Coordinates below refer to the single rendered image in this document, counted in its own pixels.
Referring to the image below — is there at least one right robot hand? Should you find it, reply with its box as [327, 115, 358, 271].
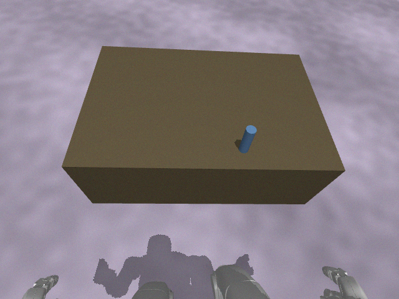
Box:
[320, 266, 368, 299]

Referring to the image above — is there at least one left robot hand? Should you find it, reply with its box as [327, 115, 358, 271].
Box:
[22, 275, 59, 299]

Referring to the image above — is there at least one can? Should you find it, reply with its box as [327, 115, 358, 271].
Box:
[239, 125, 257, 153]

